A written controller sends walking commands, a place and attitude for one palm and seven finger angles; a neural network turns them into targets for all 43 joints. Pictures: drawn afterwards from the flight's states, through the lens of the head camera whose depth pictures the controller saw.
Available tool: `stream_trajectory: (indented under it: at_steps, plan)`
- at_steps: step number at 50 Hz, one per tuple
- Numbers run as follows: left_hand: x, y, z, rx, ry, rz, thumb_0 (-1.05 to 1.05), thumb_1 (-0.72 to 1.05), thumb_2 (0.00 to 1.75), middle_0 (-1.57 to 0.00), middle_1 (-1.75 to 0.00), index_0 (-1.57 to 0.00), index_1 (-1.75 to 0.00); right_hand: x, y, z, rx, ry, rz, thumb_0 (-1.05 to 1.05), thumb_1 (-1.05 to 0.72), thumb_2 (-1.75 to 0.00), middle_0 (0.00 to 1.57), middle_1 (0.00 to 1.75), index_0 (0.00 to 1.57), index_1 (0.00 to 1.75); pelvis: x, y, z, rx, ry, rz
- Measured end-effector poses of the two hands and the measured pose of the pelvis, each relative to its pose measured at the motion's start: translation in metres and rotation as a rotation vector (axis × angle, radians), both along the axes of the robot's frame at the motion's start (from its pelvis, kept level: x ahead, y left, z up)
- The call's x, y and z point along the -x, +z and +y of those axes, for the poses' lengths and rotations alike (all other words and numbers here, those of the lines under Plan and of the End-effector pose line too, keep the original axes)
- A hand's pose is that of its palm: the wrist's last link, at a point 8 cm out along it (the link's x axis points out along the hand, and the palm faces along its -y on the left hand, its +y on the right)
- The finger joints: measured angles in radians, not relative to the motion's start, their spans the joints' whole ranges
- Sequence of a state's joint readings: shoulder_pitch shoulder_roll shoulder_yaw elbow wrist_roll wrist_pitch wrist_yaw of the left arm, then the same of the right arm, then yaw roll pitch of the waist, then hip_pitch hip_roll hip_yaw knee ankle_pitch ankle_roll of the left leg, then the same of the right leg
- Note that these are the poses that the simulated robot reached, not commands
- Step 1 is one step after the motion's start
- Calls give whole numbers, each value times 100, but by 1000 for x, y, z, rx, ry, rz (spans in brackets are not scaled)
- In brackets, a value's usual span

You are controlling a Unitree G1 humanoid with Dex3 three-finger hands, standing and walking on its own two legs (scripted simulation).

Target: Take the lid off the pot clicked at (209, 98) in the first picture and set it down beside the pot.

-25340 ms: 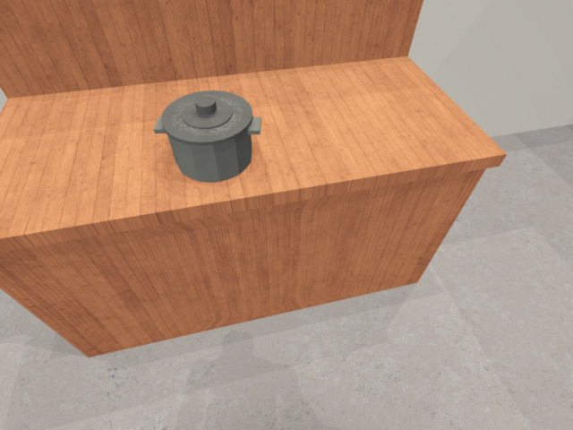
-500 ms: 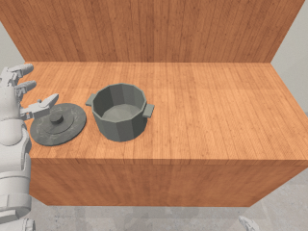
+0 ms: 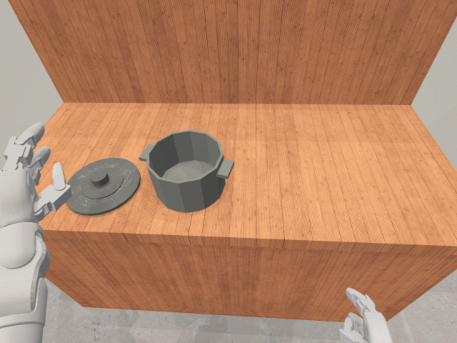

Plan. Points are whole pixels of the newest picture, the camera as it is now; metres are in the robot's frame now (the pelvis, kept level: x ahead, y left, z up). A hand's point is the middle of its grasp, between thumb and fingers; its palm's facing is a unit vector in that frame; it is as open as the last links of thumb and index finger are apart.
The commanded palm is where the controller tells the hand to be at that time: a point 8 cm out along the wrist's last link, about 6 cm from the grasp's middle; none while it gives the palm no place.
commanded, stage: draw the hand back to the body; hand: left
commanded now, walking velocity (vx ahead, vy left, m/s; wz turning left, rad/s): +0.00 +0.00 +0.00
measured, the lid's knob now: (99, 177) +0.49 +0.39 -0.04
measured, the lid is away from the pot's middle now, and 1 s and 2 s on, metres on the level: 0.23 0.23 0.23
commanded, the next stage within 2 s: step back with the hand held close in 0.78 s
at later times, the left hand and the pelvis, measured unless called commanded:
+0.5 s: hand (47, 240) +0.20 +0.26 +0.16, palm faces +0.42 -0.84 -0.35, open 7.4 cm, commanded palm +0.14 +0.30 +0.17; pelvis -0.01 +0.01 +0.00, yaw +0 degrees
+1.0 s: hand (30, 254) +0.18 +0.26 +0.17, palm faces +0.41 -0.81 -0.41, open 7.4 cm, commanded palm +0.12 +0.29 +0.17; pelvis -0.02 +0.01 +0.00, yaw -1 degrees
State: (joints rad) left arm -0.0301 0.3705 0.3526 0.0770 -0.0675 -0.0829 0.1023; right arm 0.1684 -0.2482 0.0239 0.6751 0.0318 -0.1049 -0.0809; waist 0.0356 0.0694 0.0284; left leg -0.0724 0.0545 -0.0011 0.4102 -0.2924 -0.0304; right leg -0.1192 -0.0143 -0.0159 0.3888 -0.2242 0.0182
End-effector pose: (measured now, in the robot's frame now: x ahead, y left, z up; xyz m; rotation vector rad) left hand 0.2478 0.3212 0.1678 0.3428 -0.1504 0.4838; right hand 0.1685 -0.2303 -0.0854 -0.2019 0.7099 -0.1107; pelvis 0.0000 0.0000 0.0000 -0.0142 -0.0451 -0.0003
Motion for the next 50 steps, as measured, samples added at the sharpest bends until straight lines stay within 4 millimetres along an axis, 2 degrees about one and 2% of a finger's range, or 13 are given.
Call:
stream_trajectory:
  at_steps: [10,34,45,50]
  plan:
    - [36,3,-8,-23,-22,-22,2,87,89,-21,-31,-21,-31,-1,5,14,-9,30,-41,1,-91,-90,20,30,21,30,5,0,5,-1,-3,-19]
    - [115,7,-31,-110,-93,20,2,89,90,-21,-30,-21,-30,-2,15,30,-7,60,-116,1,-91,-90,20,30,21,30,11,-1,13,4,-3,-37]
    - [120,7,-31,-110,-78,17,2,89,90,-21,-30,-21,-30,-6,16,35,-7,72,-132,1,-90,-90,20,30,21,30,13,-2,12,6,0,-41]
    - [112,17,-20,-172,-94,-33,2,88,90,-22,-30,-22,-30,1,17,31,6,58,-90,1,-90,-90,20,30,21,30,19,-2,14,9,-21,-11]
